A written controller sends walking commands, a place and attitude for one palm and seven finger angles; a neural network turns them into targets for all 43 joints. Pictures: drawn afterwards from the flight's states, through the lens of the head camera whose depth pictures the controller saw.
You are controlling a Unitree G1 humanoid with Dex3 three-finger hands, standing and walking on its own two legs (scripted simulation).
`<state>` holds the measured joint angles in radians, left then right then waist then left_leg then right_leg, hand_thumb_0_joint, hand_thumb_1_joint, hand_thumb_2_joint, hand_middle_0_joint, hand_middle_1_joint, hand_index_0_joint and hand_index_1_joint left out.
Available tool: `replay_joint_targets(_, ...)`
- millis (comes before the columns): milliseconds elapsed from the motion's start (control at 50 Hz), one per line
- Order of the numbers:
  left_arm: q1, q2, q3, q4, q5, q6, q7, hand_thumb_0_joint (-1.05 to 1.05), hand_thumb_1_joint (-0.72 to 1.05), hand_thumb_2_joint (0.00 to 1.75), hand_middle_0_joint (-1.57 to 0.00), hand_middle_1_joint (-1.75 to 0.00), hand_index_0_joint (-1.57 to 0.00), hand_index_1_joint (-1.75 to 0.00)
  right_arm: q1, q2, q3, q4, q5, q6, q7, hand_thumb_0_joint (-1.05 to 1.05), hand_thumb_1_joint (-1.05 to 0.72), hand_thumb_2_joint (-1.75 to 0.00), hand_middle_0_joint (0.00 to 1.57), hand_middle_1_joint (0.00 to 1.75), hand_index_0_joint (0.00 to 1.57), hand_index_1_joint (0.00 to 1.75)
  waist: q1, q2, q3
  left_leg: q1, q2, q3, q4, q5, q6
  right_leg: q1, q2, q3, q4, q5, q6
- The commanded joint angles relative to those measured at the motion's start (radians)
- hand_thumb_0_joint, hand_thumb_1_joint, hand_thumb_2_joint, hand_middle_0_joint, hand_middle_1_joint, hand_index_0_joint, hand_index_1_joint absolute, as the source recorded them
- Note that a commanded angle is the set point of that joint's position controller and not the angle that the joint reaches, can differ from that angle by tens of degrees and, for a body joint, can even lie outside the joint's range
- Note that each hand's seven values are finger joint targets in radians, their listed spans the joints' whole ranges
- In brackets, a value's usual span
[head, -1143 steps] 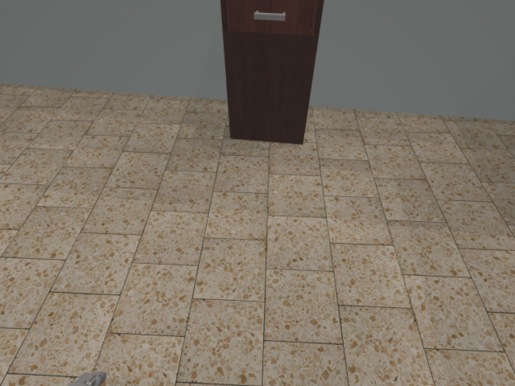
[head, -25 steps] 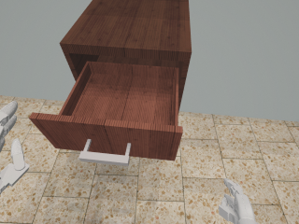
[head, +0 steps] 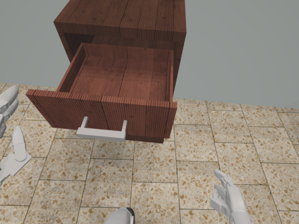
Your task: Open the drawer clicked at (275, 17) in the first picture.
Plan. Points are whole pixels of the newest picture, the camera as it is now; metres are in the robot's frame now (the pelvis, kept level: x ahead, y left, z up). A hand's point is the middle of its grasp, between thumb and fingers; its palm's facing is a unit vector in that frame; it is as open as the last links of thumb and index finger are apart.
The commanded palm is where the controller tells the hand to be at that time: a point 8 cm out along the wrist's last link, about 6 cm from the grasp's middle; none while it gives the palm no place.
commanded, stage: step back with the hand held close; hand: left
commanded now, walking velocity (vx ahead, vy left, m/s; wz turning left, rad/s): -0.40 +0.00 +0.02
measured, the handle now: (103, 128) +0.37 +0.17 -0.01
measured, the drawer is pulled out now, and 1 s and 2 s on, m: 0.30 0.30 0.30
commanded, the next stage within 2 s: stop stepping back and stand still in 0.26 s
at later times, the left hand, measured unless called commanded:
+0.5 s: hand out of the picture +0.09 +0.19 +0.18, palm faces +0.31 -0.82 -0.49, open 7.4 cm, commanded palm +0.03 +0.25 +0.19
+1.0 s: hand out of the picture +0.03 +0.19 +0.18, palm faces +0.40 -0.80 -0.44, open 7.4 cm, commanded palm -0.03 +0.24 +0.19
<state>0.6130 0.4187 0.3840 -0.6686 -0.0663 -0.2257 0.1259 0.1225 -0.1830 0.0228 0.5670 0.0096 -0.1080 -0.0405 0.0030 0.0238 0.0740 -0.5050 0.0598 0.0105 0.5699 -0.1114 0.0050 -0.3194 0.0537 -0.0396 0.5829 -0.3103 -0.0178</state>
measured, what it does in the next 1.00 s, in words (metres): walks backwards: left foot, then right foot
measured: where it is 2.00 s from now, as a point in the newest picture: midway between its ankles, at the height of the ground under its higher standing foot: outside the picture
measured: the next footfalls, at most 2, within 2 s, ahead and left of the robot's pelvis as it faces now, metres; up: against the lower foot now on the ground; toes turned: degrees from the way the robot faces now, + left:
left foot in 0.24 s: +0.01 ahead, +0.13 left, +0.00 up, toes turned +3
right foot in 0.48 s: -0.08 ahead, -0.13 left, +0.00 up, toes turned -3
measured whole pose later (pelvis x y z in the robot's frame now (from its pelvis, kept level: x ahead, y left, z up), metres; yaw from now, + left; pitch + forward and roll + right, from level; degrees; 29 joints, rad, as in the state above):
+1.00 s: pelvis -0.15 -0.04 +0.01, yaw +2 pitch +0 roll +0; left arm 0.66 0.37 0.34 -0.59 -0.03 -0.21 0.18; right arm 0.24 -0.22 -0.01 0.61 0.01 -0.10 -0.06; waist -0.02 0.00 0.00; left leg -0.25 0.03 0.00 0.54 -0.30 0.02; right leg -0.29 0.02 -0.10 0.51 -0.22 -0.06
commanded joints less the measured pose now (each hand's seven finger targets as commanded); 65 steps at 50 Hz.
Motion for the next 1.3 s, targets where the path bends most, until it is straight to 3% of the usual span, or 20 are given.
replay_joint_targets(0, 0.068, 0.174, 0.153, -0.183, -0.030, -0.068, 0.013, 0.00, 0.90, 0.90, -0.20, -0.30, -0.20, -0.30, -0.057, -0.129, -0.072, -0.150, 0.031, -0.028, -0.012, 0.00, -0.90, -0.90, 0.20, 0.30, 0.20, 0.30, -0.015, -0.140, -0.248, 0.176, -0.022, -0.016, 0.188, -0.221, -0.016, -0.063, -0.302, 0.281, -0.269, 0.120, -0.081)
replay_joint_targets(20, 0.065, 0.198, 0.171, -0.167, -0.026, -0.059, 0.024, 0.00, 0.90, 0.90, -0.20, -0.30, -0.20, -0.30, -0.047, -0.133, -0.088, -0.126, 0.032, -0.014, -0.013, 0.00, -0.90, -0.90, 0.20, 0.30, 0.20, 0.30, -0.013, -0.204, -0.235, 0.174, -0.078, -0.015, 0.404, -0.299, -0.034, -0.144, -0.419, 0.396, -0.342, 0.121, -0.151)
replay_joint_targets(40, 0.059, 0.168, 0.149, -0.143, -0.020, -0.044, 0.030, 0.00, 0.90, 0.90, -0.20, -0.30, -0.20, -0.30, -0.075, -0.110, -0.080, -0.114, 0.014, 0.001, -0.014, 0.00, -0.90, -0.90, 0.20, 0.30, 0.20, 0.30, -0.009, -0.218, -0.202, 0.091, -0.081, -0.057, 0.530, -0.364, -0.034, -0.105, -0.440, 0.359, -0.320, 0.250, -0.188)
replay_joint_targets(160, 0.036, 0.123, 0.100, -0.126, 0.023, -0.032, 0.052, 0.00, 0.90, 0.90, -0.20, -0.30, -0.20, -0.30, -0.076, -0.100, -0.049, -0.106, -0.004, 0.036, -0.051, 0.00, -0.90, -0.90, 0.20, 0.30, 0.20, 0.30, -0.035, -0.110, -0.181, 0.147, -0.037, 0.000, -0.143, -0.131, -0.017, 0.150, -0.246, 0.108, -0.069, 0.691, -0.043)
replay_joint_targets(200, 0.001, 0.150, 0.104, -0.219, 0.021, -0.055, 0.048, 0.00, 0.90, 0.90, -0.20, -0.30, -0.20, -0.30, -0.067, -0.143, -0.085, -0.131, 0.002, 0.022, -0.040, 0.00, -0.90, -0.90, 0.20, 0.30, 0.20, 0.30, -0.009, 0.085, -0.248, 0.271, 0.166, -0.145, -0.186, 0.442, 0.045, 0.096, -0.127, 0.037, 0.051, 0.363, 0.037)
replay_joint_targets(260, 0.074, 0.142, 0.117, -0.263, 0.008, -0.057, 0.032, 0.00, 0.90, 0.90, -0.20, -0.30, -0.20, -0.30, -0.053, -0.119, -0.083, -0.144, -0.027, -0.017, -0.008, 0.00, -0.90, -0.90, 0.20, 0.30, 0.20, 0.30, -0.002, 0.292, -0.283, 0.251, 0.292, -0.223, -0.185, 0.635, 0.133, -0.023, -0.064, 0.039, 0.285, -0.171, 0.036)
replay_joint_targets(340, 0.061, 0.109, 0.098, -0.301, 0.003, -0.051, 0.034, 0.00, 0.90, 0.90, -0.20, -0.30, -0.20, -0.30, -0.013, -0.133, -0.092, -0.097, -0.015, -0.044, 0.007, 0.00, -0.90, -0.90, 0.20, 0.30, 0.20, 0.30, -0.005, 0.201, -0.272, 0.363, 0.247, -0.134, -0.126, 0.647, 0.109, -0.074, -0.046, 0.018, 0.225, -0.111, 0.040)
replay_joint_targets(440, 0.081, 0.129, 0.127, -0.205, -0.004, -0.027, 0.033, 0.00, 0.90, 0.90, -0.20, -0.30, -0.20, -0.30, -0.020, -0.141, -0.059, -0.133, 0.013, -0.028, 0.008, 0.00, -0.90, -0.90, 0.20, 0.30, 0.20, 0.30, -0.009, 0.101, -0.185, 0.153, 0.115, -0.063, -0.088, -0.145, 0.045, 0.169, -0.081, -0.017, -0.223, 0.096, 0.044)
replay_joint_targets(460, 0.059, 0.157, 0.147, -0.174, -0.002, -0.028, 0.036, 0.00, 0.90, 0.90, -0.20, -0.30, -0.20, -0.30, -0.020, -0.128, -0.056, -0.137, 0.016, -0.019, 0.005, 0.00, -0.90, -0.90, 0.20, 0.30, 0.20, 0.30, -0.026, -0.038, -0.161, 0.124, 0.041, -0.002, 0.011, -0.313, 0.010, 0.147, -0.170, 0.074, -0.293, 0.104, 0.004)
replay_joint_targets(480, 0.048, 0.155, 0.140, -0.143, -0.011, -0.014, 0.038, 0.00, 0.90, 0.90, -0.20, -0.30, -0.20, -0.30, -0.004, -0.122, -0.065, -0.147, 0.025, -0.008, -0.001, 0.00, -0.90, -0.90, 0.20, 0.30, 0.20, 0.30, -0.034, -0.208, -0.164, 0.109, -0.045, 0.018, 0.213, -0.338, -0.017, 0.033, -0.313, 0.313, -0.369, -0.081, -0.071)
replay_joint_targets(500, 0.048, 0.123, 0.108, -0.124, -0.015, 0.002, 0.041, 0.00, 0.90, 0.90, -0.20, -0.30, -0.20, -0.30, -0.001, -0.128, -0.073, -0.137, 0.030, -0.001, -0.004, 0.00, -0.90, -0.90, 0.20, 0.30, 0.20, 0.30, -0.028, -0.248, -0.137, 0.115, -0.066, -0.021, 0.392, -0.298, -0.015, -0.033, -0.392, 0.392, -0.401, -0.096, -0.121)
replay_joint_targets(540, 0.056, 0.110, 0.099, -0.081, -0.008, 0.011, 0.053, 0.00, 0.90, 0.90, -0.20, -0.30, -0.20, -0.30, -0.019, -0.113, -0.057, -0.110, 0.012, 0.016, -0.008, 0.00, -0.90, -0.90, 0.20, 0.30, 0.20, 0.30, -0.044, -0.172, -0.129, 0.085, -0.048, -0.064, 0.431, -0.309, -0.013, -0.016, -0.380, 0.300, -0.351, -0.029, -0.139)
replay_joint_targets(660, 0.030, 0.108, 0.058, -0.117, 0.037, -0.016, 0.071, 0.00, 0.90, 0.90, -0.20, -0.30, -0.20, -0.30, -0.015, -0.129, -0.050, -0.105, 0.003, -0.029, -0.023, 0.00, -0.90, -0.90, 0.20, 0.30, 0.20, 0.30, -0.026, -0.095, -0.090, 0.268, -0.039, 0.015, -0.199, -0.222, 0.044, 0.051, -0.256, 0.156, -0.311, -0.111, -0.047)
replay_joint_targets(720, 0.032, 0.140, 0.073, -0.201, 0.027, -0.036, 0.065, 0.00, 0.90, 0.90, -0.20, -0.30, -0.20, -0.30, -0.008, -0.182, -0.084, -0.143, 0.006, -0.048, -0.021, 0.00, -0.90, -0.90, 0.20, 0.30, 0.20, 0.30, -0.007, 0.075, -0.142, 0.287, 0.106, -0.144, -0.248, -0.028, 0.088, 0.140, -0.120, 0.055, -0.110, 0.080, 0.008)
replay_joint_targets(760, 0.083, 0.135, 0.091, -0.170, 0.029, -0.028, 0.064, 0.00, 0.90, 0.90, -0.20, -0.30, -0.20, -0.30, -0.007, -0.140, -0.061, -0.128, 0.009, -0.038, -0.018, 0.00, -0.90, -0.90, 0.20, 0.30, 0.20, 0.30, -0.015, 0.154, -0.132, 0.167, 0.096, -0.150, -0.295, -0.267, 0.088, 0.165, -0.100, 0.020, -0.105, -0.047, 0.014)
replay_joint_targets(960, 0.005, 0.110, 0.061, -0.089, 0.022, -0.029, 0.067, 0.00, 0.90, 0.90, -0.20, -0.30, -0.20, -0.30, 0.024, -0.140, -0.064, -0.104, 0.004, -0.035, -0.023, 0.00, -0.90, -0.90, 0.20, 0.30, 0.20, 0.30, -0.036, -0.122, -0.079, 0.177, -0.037, -0.013, -0.041, -0.256, 0.040, 0.072, -0.243, 0.237, -0.328, -0.217, -0.061)
replay_joint_targets(1120, -0.005, 0.119, 0.068, -0.126, 0.024, -0.025, 0.065, 0.00, 0.90, 0.90, -0.20, -0.30, -0.20, -0.30, -0.016, -0.135, -0.046, -0.112, 0.000, -0.025, -0.022, 0.00, -0.90, -0.90, 0.20, 0.30, 0.20, 0.30, -0.020, 0.044, -0.093, 0.190, 0.041, -0.108, -0.224, -0.071, 0.046, 0.185, -0.110, 0.054, -0.174, 0.146, 0.003)
replay_joint_targets(1140, -0.124, -0.076, -0.305, 0.738, 0.123, 0.133, -0.077, 0.00, 0.90, 0.90, -0.20, -0.30, -0.20, -0.30, -0.016, -0.234, -0.103, 0.142, -0.008, -0.063, 0.069, 0.00, -0.90, -0.90, 0.20, 0.30, 0.20, 0.30, -0.049, 0.040, -0.032, 0.129, 0.049, -0.113, -0.071, 0.088, 0.035, 0.033, -0.150, -0.022, 0.015, 0.279, -0.009)
replay_joint_targets(1200, -0.171, -0.125, -0.290, 0.853, 0.103, 0.224, -0.113, 0.00, 0.90, 0.90, -0.20, -0.30, -0.20, -0.30, 0.089, -0.142, -0.065, 0.122, -0.023, 0.037, 0.052, 0.00, -0.90, -0.90, 0.20, 0.30, 0.20, 0.30, -0.016, -0.039, -0.134, 0.137, 0.050, -0.130, -0.074, 0.057, 0.062, 0.064, -0.125, 0.005, 0.001, 0.157, -0.014)
replay_joint_targets(1280, -0.269, -0.081, -0.298, 1.108, 0.101, 0.234, -0.108, 0.00, 0.90, 0.90, -0.20, -0.30, -0.20, -0.30, 0.098, -0.134, -0.060, 0.154, -0.026, 0.082, 0.030, 0.00, -0.90, -0.90, 0.20, 0.30, 0.20, 0.30, -0.004, -0.240, -0.179, 0.223, -0.037, -0.058, 0.015, 0.078, 0.031, 0.161, -0.219, 0.084, -0.076, 0.462, -0.069)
